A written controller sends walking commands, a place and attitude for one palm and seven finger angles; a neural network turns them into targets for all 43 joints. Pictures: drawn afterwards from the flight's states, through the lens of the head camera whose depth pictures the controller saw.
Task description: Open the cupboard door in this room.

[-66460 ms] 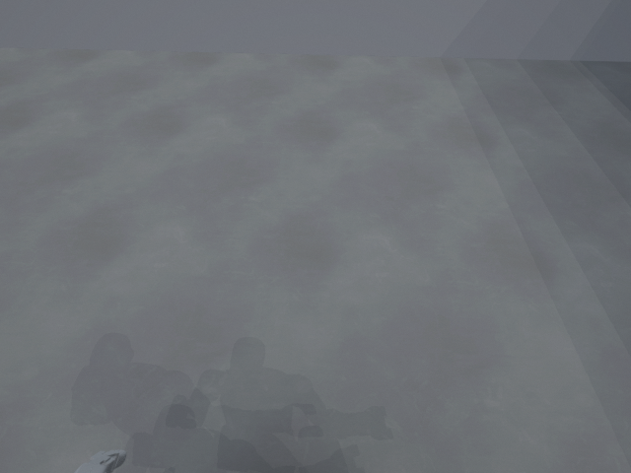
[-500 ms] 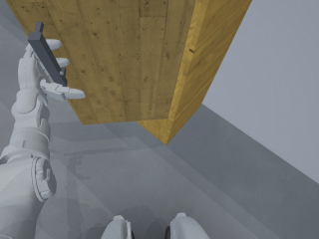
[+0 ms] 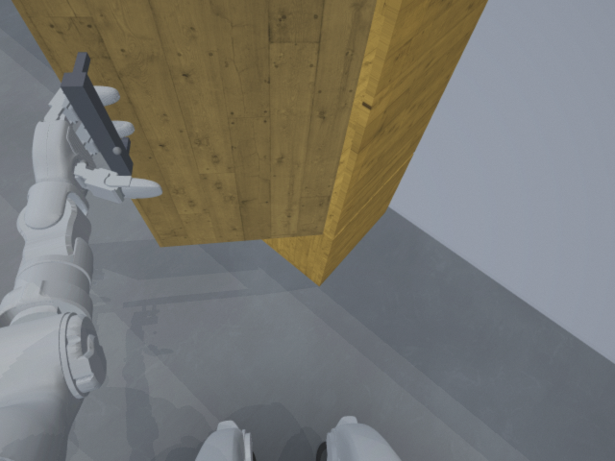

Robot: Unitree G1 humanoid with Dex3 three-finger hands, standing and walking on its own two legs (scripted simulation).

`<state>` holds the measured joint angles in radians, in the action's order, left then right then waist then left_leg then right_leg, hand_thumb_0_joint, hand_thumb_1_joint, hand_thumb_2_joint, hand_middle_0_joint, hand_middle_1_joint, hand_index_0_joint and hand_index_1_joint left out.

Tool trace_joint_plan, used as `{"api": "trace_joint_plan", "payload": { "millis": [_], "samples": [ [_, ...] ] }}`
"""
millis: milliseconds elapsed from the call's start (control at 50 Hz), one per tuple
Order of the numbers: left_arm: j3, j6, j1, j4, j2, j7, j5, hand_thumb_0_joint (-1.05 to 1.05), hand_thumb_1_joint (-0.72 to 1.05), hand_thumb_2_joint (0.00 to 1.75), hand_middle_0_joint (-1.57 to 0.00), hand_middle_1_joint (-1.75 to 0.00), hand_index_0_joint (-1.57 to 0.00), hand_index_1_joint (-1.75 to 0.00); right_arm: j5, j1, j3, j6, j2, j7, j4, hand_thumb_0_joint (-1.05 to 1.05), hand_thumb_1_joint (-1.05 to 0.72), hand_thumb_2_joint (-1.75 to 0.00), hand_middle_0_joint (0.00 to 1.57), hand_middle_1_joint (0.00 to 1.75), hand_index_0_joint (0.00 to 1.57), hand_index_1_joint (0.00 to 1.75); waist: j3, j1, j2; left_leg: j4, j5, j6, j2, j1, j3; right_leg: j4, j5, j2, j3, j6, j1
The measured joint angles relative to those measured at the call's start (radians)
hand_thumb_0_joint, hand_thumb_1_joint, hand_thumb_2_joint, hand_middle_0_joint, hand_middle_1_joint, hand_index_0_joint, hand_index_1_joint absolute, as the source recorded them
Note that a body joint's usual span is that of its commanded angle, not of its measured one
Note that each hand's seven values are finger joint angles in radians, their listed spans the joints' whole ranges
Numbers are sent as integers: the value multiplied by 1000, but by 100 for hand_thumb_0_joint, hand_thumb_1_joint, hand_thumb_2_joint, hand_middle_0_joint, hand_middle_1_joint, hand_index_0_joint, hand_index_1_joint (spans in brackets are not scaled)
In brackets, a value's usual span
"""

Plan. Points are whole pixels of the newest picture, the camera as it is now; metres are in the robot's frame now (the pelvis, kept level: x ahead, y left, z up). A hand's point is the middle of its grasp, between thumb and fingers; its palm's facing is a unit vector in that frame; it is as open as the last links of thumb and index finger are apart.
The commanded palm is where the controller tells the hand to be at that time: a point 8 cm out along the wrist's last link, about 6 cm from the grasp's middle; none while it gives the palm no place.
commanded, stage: close the thumb around the handle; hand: left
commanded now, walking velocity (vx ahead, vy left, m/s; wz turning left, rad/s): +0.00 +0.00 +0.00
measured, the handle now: (104, 119) +0.55 +0.24 +0.08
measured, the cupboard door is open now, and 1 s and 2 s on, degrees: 47 53 92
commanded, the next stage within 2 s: pull the door open along its arc in 0.58 s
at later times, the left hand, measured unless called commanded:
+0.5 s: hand (118, 148) +0.50 +0.21 +0.08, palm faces +0.08 -1.00 +0.00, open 5.7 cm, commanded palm +0.47 +0.26 +0.08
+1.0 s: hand (120, 169) +0.46 +0.21 +0.08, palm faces +0.07 -1.00 +0.01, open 5.9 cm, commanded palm +0.40 +0.25 +0.08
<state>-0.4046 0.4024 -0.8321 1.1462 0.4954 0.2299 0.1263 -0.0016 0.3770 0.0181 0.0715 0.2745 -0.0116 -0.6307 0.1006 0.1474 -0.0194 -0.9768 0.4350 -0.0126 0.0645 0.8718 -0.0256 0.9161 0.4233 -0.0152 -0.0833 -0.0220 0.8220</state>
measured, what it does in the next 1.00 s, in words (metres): stands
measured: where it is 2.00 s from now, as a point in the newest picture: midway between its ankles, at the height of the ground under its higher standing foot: outside the picture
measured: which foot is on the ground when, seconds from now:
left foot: down 0.00-1.00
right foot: down 0.00-1.00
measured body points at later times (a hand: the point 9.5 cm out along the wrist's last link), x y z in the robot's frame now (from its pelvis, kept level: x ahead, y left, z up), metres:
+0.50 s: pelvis +0.00 +0.01 +0.00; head +0.11 +0.03 +0.43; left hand +0.49 +0.27 +0.08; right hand +0.00 -0.26 -0.11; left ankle +0.01 +0.11 -0.68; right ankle +0.00 -0.11 -0.68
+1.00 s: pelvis +0.01 +0.01 +0.01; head +0.10 +0.02 +0.45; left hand +0.45 +0.26 +0.08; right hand +0.03 -0.25 -0.11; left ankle +0.01 +0.11 -0.68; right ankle +0.00 -0.11 -0.68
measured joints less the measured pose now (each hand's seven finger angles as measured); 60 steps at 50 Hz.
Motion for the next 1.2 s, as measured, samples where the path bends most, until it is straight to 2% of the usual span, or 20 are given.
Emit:
{"api": "trace_joint_plan", "payload": {
  "millis": [140, 300, 500, 760, 900, 1000, 1100, 1140, 1200],
  "samples": [
    [2, -1, -27, 18, 10, 3, -6, -1, -20, 43, -31, -123, -31, -123, 2, -11, 7, -9, -5, -3, 4, 0, -90, -90, 21, 30, 21, 30, -3, 5, 0, -16, 1, -3, -2, 22, 1, 13, 0, 2, -1, 3, 20],
    [3, 1, -29, 17, 3, -9, -4, 0, 21, 61, -34, -127, -35, -128, 5, 4, 10, -8, -10, 2, -4, 0, -90, -90, 21, 30, 21, 30, -2, 3, -6, -21, 4, -9, -3, 27, -4, 16, 0, 4, 5, 8, 25],
    [-3, 0, -38, 23, 9, -14, -12, 1, 71, 82, -38, -132, -38, -133, 9, 23, 10, -7, -9, 2, -10, 0, -90, -90, 21, 30, 21, 30, -3, 13, -6, -24, 5, -12, -3, 35, -6, 15, -3, 3, 8, 12, 32],
    [-4, -2, -36, 17, 8, -20, -14, 1, 72, 82, -36, -134, -37, -135, 10, 22, 7, -2, -6, 1, -5, 0, -90, -90, 21, 30, 21, 30, -3, 13, -5, -20, 5, -14, -3, 32, -8, 11, -4, 3, 11, 13, 30],
    [0, -13, 63, -82, -30, -23, 14, 1, 72, 79, -35, -135, -36, -135, 3, 23, -3, 8, -9, 11, 15, 0, -90, -90, 21, 30, 21, 30, 9, -2, -7, 1, 7, -13, 1, -3, -22, -7, -6, -2, 25, 13, 4],
    [29, -22, 214, -233, -95, -29, 53, 1, 71, 76, -35, -135, -36, -135, -10, 21, -11, 16, -16, 18, 35, 0, -90, -90, 21, 30, 21, 30, 20, -24, -9, 35, 6, -13, 0, -59, -33, -34, -7, -3, 36, 14, -45],
    [90, -38, 417, -449, -178, -40, 89, 1, 69, 72, -35, -135, -35, -135, -24, -1, -17, 6, -23, 26, 60, 1, -90, -90, 21, 30, 21, 30, 28, -51, -13, 72, 2, -12, -5, -126, -41, -63, -8, 0, 44, 16, -106],
    [123, -58, 494, -550, -232, -90, 97, 1, 69, 72, -36, -135, -35, -133, -22, -17, -24, -7, -28, 28, 68, 1, -90, -90, 21, 30, 21, 30, 30, -70, -13, 85, 1, -11, -6, -149, -45, -72, -8, 1, 48, 16, -127],
    [172, -72, 591, -687, -336, -237, 79, 2, 67, 72, -36, -135, -35, -132, -9, -57, -24, -29, -38, 37, 74, 1, -90, -90, 20, 30, 20, 30, 31, -90, -10, 98, -2, -9, -13, -176, -47, -73, -5, 7, 49, 16, -149]
  ]
}}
